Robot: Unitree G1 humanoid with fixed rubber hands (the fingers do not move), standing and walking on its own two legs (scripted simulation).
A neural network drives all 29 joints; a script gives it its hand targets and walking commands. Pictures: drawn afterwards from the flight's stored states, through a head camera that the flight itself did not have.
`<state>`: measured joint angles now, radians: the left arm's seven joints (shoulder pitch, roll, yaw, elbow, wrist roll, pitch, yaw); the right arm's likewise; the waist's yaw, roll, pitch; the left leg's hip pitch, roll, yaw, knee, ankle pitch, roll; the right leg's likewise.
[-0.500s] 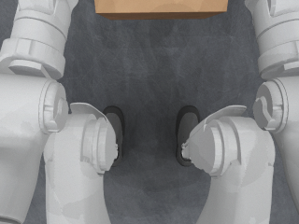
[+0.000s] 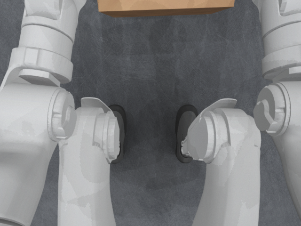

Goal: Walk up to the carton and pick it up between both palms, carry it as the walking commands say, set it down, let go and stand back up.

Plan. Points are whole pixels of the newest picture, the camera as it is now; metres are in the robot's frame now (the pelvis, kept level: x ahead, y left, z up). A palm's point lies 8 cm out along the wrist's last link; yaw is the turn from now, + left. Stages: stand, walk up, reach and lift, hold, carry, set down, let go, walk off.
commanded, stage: reach and lift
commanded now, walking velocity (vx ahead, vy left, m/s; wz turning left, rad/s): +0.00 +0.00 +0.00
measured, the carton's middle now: out of the picture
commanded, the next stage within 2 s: none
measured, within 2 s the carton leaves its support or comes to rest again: neither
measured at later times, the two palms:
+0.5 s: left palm out of the picture +0.54 +0.14 -0.08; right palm out of the picture +0.56 -0.18 -0.07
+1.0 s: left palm out of the picture +0.52 +0.14 +0.00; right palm out of the picture +0.53 -0.18 +0.01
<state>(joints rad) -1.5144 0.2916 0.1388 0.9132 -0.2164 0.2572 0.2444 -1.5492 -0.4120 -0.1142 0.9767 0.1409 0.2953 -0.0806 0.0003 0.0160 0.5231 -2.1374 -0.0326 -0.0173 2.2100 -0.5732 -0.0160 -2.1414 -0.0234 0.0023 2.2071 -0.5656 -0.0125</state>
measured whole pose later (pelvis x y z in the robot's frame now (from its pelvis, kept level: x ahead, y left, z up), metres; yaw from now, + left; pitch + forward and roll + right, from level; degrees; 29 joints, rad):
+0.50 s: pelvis -0.01 +0.00 +0.04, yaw +0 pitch +27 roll -1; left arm -1.41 0.17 0.23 0.69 -0.12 0.36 0.37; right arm -1.47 -0.34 -0.24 0.81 0.13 0.37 -0.17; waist 0.00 0.02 0.52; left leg -2.00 -0.04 -0.02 2.07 -0.54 -0.02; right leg -1.99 -0.02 0.00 2.06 -0.54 0.00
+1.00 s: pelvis -0.03 +0.00 +0.09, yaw +0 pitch +22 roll +0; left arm -1.37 0.14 0.27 0.66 -0.06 0.41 0.38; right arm -1.44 -0.31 -0.25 0.79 0.10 0.42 -0.18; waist -0.01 0.02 0.52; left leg -1.82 -0.04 -0.02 1.91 -0.48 -0.02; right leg -1.81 -0.02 0.00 1.91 -0.48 0.00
